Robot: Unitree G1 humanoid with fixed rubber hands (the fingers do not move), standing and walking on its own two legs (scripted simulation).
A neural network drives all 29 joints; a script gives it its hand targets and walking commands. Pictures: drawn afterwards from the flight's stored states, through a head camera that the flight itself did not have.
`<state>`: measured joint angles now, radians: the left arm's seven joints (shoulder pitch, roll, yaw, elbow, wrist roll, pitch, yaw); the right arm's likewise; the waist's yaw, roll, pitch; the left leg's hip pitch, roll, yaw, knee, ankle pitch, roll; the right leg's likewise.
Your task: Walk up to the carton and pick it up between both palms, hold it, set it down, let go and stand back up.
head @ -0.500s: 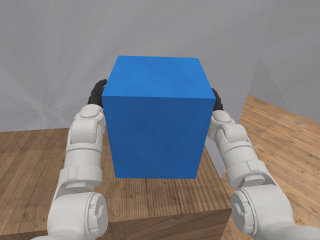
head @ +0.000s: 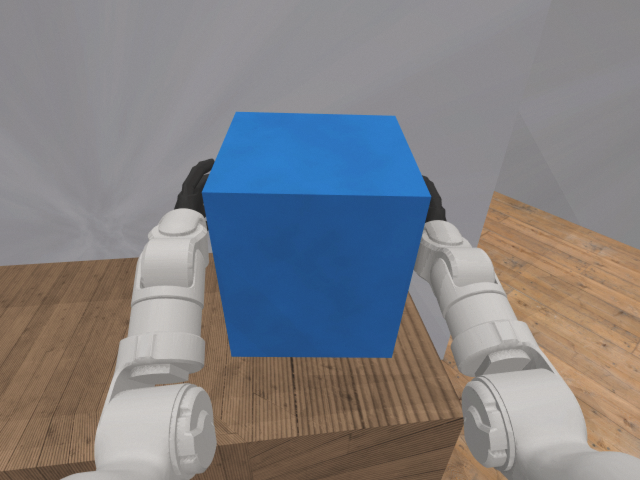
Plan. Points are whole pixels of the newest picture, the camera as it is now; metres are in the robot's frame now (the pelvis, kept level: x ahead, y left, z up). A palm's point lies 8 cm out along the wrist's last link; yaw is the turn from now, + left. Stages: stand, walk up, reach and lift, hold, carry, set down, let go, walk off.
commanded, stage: hold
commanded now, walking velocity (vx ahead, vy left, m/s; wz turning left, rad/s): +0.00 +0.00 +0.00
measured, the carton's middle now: (314, 235) +0.37 +0.00 +0.19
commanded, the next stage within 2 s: none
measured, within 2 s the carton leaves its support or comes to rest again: neither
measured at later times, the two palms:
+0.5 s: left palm (193, 219) +0.36 +0.15 +0.22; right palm (429, 230) +0.36 -0.15 +0.20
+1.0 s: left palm (193, 219) +0.36 +0.15 +0.22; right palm (430, 230) +0.36 -0.15 +0.20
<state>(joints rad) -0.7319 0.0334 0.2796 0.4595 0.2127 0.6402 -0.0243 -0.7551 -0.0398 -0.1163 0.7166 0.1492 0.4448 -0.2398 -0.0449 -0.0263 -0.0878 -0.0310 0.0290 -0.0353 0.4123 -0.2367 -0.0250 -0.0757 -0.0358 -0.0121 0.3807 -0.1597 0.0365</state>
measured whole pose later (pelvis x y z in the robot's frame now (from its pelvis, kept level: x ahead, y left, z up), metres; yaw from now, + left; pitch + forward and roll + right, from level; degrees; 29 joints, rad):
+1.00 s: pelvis +0.00 +0.00 +0.00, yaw +0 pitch -9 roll +0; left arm -0.73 0.03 0.29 0.45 0.23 0.64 -0.04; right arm -0.76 -0.04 -0.12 0.72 0.15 0.42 -0.24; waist -0.04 -0.03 -0.07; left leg -0.02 0.03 -0.04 0.40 -0.23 -0.03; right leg -0.07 -0.04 -0.01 0.38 -0.16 0.04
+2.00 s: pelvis +0.00 +0.00 +0.00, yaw +0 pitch -9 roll +0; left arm -0.73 0.03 0.29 0.45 0.24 0.64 -0.05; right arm -0.76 -0.04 -0.12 0.72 0.15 0.39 -0.24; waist -0.04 -0.03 -0.06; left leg -0.01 0.03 -0.04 0.40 -0.23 -0.03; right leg -0.06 -0.04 -0.01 0.38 -0.16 0.03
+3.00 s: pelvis +0.00 +0.00 +0.00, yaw +0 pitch -9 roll +0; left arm -0.73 0.03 0.30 0.45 0.25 0.64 -0.06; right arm -0.76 -0.03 -0.12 0.72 0.15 0.38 -0.24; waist -0.04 -0.03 -0.05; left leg -0.01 0.03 -0.04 0.40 -0.23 -0.03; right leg -0.06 -0.04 -0.01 0.38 -0.16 0.03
